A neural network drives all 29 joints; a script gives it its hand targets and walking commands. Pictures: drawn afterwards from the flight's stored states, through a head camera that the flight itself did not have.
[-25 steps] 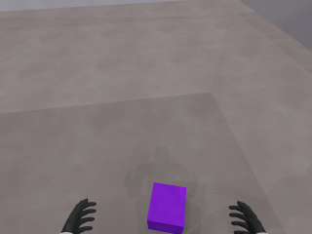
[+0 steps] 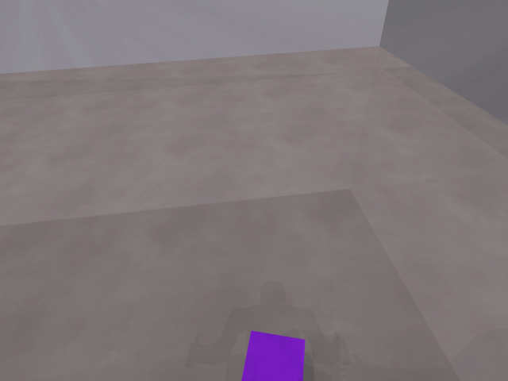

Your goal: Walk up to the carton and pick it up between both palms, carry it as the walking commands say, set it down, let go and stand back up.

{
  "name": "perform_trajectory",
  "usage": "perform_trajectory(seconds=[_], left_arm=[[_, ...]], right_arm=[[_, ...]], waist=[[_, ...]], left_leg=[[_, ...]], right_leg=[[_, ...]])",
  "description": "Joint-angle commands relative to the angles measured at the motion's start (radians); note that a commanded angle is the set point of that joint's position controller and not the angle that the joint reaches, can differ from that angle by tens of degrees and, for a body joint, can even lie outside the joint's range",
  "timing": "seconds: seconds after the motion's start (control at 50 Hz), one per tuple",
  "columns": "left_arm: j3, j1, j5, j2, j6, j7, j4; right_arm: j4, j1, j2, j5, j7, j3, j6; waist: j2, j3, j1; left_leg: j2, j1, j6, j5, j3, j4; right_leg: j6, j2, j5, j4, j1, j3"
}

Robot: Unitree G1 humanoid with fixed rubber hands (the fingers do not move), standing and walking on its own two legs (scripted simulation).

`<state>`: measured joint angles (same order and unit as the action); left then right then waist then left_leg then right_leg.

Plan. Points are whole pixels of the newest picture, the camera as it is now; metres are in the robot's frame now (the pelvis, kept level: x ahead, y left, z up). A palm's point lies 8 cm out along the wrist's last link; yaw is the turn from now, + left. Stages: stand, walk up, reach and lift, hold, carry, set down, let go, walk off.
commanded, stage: stand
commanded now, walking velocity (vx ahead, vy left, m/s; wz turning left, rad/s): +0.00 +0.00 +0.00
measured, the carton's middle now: (273, 376) +0.41 -0.03 -0.69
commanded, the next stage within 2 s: none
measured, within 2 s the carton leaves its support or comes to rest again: neither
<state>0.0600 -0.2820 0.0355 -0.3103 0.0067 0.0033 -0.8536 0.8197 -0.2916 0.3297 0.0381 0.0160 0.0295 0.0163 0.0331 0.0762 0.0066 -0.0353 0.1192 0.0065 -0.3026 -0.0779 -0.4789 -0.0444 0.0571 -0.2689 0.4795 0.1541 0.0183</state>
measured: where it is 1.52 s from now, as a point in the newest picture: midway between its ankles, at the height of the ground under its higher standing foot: outside the picture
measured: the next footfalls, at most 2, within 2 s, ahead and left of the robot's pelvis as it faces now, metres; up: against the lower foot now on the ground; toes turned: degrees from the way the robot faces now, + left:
none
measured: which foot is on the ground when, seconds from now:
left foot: down 0.00-1.00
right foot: down 0.00-1.00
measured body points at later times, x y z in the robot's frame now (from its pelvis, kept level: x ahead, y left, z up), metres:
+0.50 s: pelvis -0.01 -0.02 +0.00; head -0.05 -0.03 +0.45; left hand +0.07 +0.28 -0.11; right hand +0.06 -0.31 -0.12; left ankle -0.02 +0.12 -0.74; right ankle +0.00 -0.09 -0.74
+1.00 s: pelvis -0.02 -0.02 +0.01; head -0.05 -0.02 +0.46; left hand +0.05 +0.29 -0.11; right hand +0.04 -0.31 -0.13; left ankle -0.02 +0.12 -0.74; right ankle +0.00 -0.09 -0.74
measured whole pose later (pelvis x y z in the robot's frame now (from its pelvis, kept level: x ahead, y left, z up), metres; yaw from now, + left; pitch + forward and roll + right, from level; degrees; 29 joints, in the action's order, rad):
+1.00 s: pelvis -0.02 -0.02 +0.01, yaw +0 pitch -4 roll +0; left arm 0.03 -0.16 0.01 -0.34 0.01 0.00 -1.09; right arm 1.02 -0.23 0.35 0.02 0.02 -0.01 0.02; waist 0.02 0.00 0.01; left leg 0.00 0.09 -0.02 -0.23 -0.09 -0.39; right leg -0.07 0.09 -0.17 0.36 0.12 0.02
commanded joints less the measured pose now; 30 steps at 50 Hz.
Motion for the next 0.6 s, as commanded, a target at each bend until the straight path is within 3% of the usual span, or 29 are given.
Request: perform_trajectory(seconds=[0.0,0.18,0.58], left_arm=[[0.042,0.082,-0.002,-0.197,0.029,0.008,0.067],[0.036,0.1,-0.01,-0.206,0.029,0.009,-0.002],[0.021,0.161,-0.018,-0.23,0.028,0.005,-0.116]], right_arm=[[-0.074,0.067,0.172,-0.003,0.008,0.036,0.028],[-0.005,0.063,0.179,-0.009,0.013,0.025,0.028],[0.082,0.072,0.2,-0.017,0.014,0.01,0.021]], waist=[[-0.041,-0.107,-0.004],[-0.034,-0.101,0.001],[-0.033,-0.124,0.006]], left_leg=[[0.09,0.08,0.018,0.137,-0.097,0.099],[0.094,0.078,0.013,0.159,-0.096,0.103],[0.106,0.08,0.014,0.104,-0.095,0.136]], right_leg=[[0.002,-0.141,0.106,-0.141,0.053,0.163],[0.006,-0.145,0.169,-0.155,0.01,0.167],[0.016,-0.16,0.106,-0.217,-0.016,0.197]])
